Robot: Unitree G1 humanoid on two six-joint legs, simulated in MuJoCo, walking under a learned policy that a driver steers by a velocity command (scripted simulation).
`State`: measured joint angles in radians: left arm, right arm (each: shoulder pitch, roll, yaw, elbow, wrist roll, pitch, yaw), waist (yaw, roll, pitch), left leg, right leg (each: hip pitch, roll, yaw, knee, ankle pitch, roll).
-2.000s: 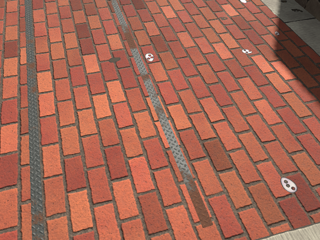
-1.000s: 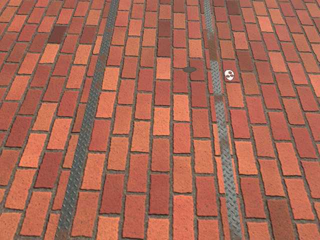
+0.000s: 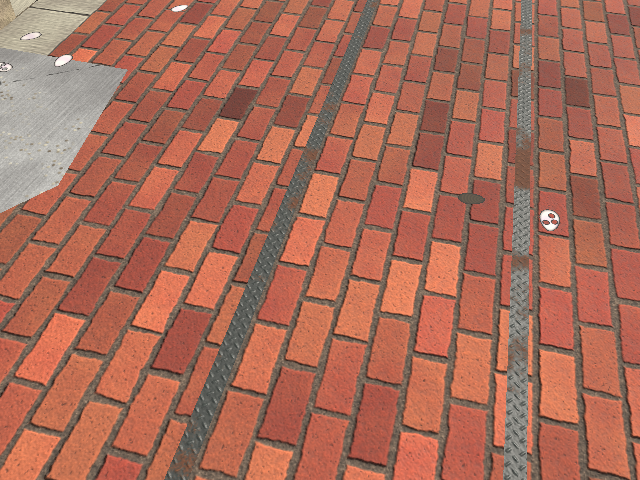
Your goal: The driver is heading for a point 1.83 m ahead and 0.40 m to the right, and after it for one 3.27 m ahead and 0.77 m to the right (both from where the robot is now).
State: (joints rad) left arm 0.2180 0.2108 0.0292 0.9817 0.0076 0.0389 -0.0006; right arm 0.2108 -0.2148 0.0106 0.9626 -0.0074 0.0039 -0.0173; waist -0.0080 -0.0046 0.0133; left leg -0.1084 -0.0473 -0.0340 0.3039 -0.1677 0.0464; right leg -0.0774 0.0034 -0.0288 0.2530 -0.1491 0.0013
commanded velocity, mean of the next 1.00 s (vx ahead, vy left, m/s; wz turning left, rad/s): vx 0.22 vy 0.00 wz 0.00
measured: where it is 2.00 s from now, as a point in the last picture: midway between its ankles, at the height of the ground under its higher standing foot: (285, 429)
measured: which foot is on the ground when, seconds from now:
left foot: down 0.00-0.52, up 0.54-0.94, down 0.96-1.00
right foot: down 0.00-1.00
